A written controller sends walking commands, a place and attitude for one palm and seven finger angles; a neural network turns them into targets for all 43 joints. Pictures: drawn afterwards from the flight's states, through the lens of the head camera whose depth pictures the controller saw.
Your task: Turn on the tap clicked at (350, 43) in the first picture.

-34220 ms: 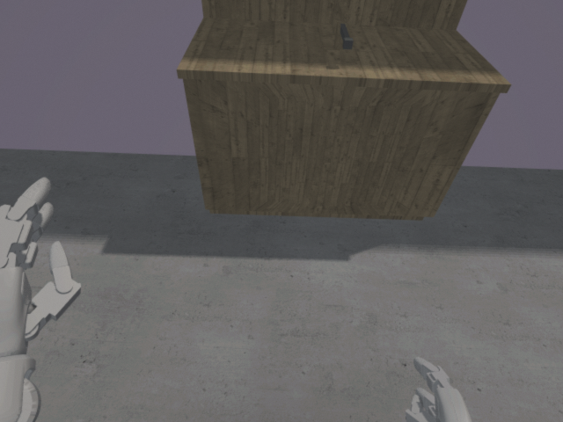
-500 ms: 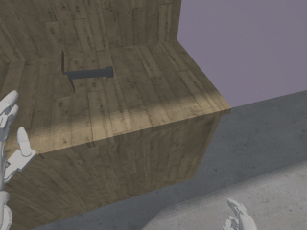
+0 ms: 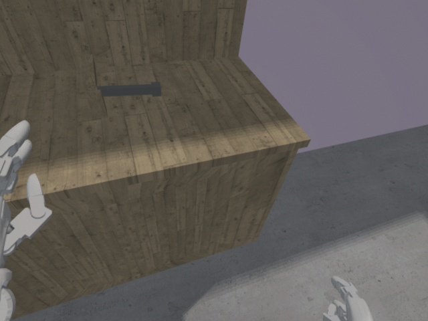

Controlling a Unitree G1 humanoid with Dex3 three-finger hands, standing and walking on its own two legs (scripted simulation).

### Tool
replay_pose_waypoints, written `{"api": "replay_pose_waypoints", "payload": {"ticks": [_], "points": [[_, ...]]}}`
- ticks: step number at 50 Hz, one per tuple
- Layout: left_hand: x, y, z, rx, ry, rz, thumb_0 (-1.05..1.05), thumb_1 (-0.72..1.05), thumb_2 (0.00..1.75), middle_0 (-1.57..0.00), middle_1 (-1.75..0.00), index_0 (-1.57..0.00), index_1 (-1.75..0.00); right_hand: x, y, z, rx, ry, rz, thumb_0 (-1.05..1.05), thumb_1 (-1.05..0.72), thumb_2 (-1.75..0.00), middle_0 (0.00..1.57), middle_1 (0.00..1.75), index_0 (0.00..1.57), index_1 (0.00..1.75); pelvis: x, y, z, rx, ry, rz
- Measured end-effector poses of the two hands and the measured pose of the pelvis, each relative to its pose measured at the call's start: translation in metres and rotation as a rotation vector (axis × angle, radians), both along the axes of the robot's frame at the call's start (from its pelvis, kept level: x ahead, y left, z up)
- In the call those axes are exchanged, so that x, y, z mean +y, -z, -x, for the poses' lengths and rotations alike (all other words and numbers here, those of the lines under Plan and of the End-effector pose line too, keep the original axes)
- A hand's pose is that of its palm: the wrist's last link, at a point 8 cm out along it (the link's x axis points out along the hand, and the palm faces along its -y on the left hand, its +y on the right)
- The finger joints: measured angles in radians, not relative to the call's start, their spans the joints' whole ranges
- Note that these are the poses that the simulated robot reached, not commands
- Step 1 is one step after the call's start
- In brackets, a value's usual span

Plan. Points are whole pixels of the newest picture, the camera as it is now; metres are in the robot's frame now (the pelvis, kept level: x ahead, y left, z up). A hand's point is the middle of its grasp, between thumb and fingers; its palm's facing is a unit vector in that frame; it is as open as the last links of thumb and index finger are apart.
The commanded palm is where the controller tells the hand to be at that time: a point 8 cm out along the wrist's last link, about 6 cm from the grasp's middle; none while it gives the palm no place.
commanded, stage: step back with the hand held close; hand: left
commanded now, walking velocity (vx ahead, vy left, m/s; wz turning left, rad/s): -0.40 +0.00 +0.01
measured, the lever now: (156, 89) +0.66 +0.20 +0.08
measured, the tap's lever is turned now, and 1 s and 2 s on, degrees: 82 82 82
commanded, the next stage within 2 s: stop stepping back and stand still in 0.16 s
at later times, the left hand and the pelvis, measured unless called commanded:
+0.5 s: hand out of the picture +0.11 +0.25 +0.18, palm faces +0.32 -0.89 -0.31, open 7.4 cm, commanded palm +0.07 +0.29 +0.19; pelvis -0.11 +0.03 +0.01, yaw -4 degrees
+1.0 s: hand out of the picture +0.07 +0.26 +0.17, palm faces +0.41 -0.84 -0.35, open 7.4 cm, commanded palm +0.01 +0.30 +0.19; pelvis -0.15 +0.02 +0.02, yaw -1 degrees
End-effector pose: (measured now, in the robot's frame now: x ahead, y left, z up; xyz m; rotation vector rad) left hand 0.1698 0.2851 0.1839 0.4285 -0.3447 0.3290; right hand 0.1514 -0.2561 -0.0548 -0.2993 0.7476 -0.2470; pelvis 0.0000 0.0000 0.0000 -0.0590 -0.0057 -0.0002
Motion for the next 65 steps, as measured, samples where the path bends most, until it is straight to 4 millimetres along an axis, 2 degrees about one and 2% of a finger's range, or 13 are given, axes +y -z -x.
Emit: {"api": "replay_pose_waypoints", "payload": {"ticks": [5, 10, 14, 18, 23, 27, 30, 33, 39, 42, 46, 54, 65], "points": [[0.017, 0.003, 0.008, 0.037, -0.039, 0.042, 0.01, 0.89, 0.89, -0.21, -0.30, -0.21, -0.30, 0.033, -0.005, 0.022, 0.008, -0.057, -0.030, 0.02, -0.91, -0.90, 0.20, 0.30, 0.20, 0.30, 0.011, -0.012, 0.026, 0.008, 0.007, 0.021], [0.007, -0.005, 0.030, 0.042, 0.014, 0.074, 0.01, 0.89, 0.89, -0.21, -0.30, -0.20, -0.30, 0.061, -0.010, 0.042, -0.012, -0.083, -0.092, 0.02, -0.91, -0.90, 0.20, 0.30, 0.20, 0.30, 0.015, -0.019, 0.047, 0.025, 0.041, 0.025], [-0.002, -0.011, 0.048, 0.039, 0.048, 0.067, 0.01, 0.89, 0.89, -0.21, -0.30, -0.21, -0.30, 0.072, -0.006, 0.055, -0.028, -0.107, -0.123, 0.02, -0.91, -0.90, 0.21, 0.30, 0.20, 0.30, 0.015, -0.018, 0.069, 0.043, 0.046, 0.012], [-0.005, -0.010, 0.073, 0.041, 0.061, 0.007, 0.01, 0.89, 0.89, -0.21, -0.30, -0.21, -0.30, 0.068, 0.009, 0.075, -0.050, -0.095, -0.150, 0.01, -0.90, -0.90, 0.21, 0.30, 0.20, 0.31, 0.017, -0.005, 0.099, 0.033, 0.069, -0.022], [0.005, -0.011, 0.099, 0.041, 0.074, 0.030, 0.01, 0.88, 0.89, -0.21, -0.30, -0.21, -0.30, 0.055, 0.008, 0.122, 0.005, -0.012, -0.136, 0.02, -0.91, -0.90, 0.21, 0.30, 0.20, 0.30, 0.024, -0.011, 0.108, 0.001, 0.084, -0.039], [0.022, 0.004, 0.099, 0.011, 0.035, 0.069, 0.01, 0.88, 0.89, -0.21, -0.30, -0.21, -0.30, 0.038, 0.014, 0.150, -0.001, 0.023, -0.061, 0.02, -0.91, -0.90, 0.21, 0.30, 0.20, 0.30, 0.034, 0.003, 0.118, -0.007, 0.051, -0.019], [0.026, 0.015, 0.095, 0.063, 0.005, 0.100, 0.01, 0.89, 0.89, -0.21, -0.30, -0.21, -0.30, 0.034, 0.018, 0.169, 0.012, 0.064, -0.065, 0.02, -0.91, -0.90, 0.20, 0.30, 0.20, 0.30, 0.037, 0.002, 0.134, -0.033, 0.060, -0.059], [0.015, 0.010, 0.103, 0.114, 0.027, 0.064, 0.01, 0.89, 0.89, -0.21, -0.30, -0.20, -0.30, 0.038, 0.015, 0.187, -0.001, 0.073, -0.099, 0.02, -0.91, -0.90, 0.20, 0.30, 0.20, 0.30, 0.032, -0.005, 0.145, -0.041, 0.068, -0.075], [-0.012, -0.014, 0.142, 0.108, 0.084, -0.062, 0.01, 0.89, 0.89, -0.21, -0.30, -0.21, -0.30, 0.041, 0.027, 0.206, 0.046, 0.039, -0.158, 0.02, -0.91, -0.90, 0.20, 0.30, 0.20, 0.30, 0.020, -0.008, 0.157, -0.037, 0.059, -0.072], [-0.009, -0.021, 0.152, 0.080, 0.046, -0.066, 0.01, 0.88, 0.89, -0.22, -0.30, -0.21, -0.30, 0.037, 0.030, 0.209, 0.088, 0.029, -0.162, 0.02, -0.91, -0.90, 0.20, 0.30, 0.20, 0.30, 0.016, -0.013, 0.158, -0.032, 0.054, -0.081], [0.007, -0.016, 0.149, 0.087, -0.045, -0.025, 0.01, 0.88, 0.89, -0.22, -0.30, -0.21, -0.30, 0.030, 0.028, 0.206, 0.071, 0.036, -0.153, 0.02, -0.91, -0.90, 0.20, 0.30, 0.20, 0.30, 0.015, -0.017, 0.157, -0.021, 0.028, -0.092], [0.010, 0.001, 0.141, 0.097, -0.041, 0.063, 0.01, 0.89, 0.89, -0.21, -0.30, -0.21, -0.30, 0.025, 0.017, 0.172, -0.028, 0.002, -0.079, 0.02, -0.91, -0.90, 0.20, 0.30, 0.20, 0.30, 0.029, -0.009, 0.150, -0.031, 0.012, -0.062], [0.039, -0.011, 0.138, 0.085, -0.046, 0.000, 0.01, 0.89, 0.89, -0.21, -0.30, -0.21, -0.30, 0.067, 0.002, 0.131, -0.103, -0.050, -0.127, 0.02, -0.91, -0.90, 0.20, 0.30, 0.20, 0.30, 0.049, -0.010, 0.150, -0.043, 0.024, -0.054]]}}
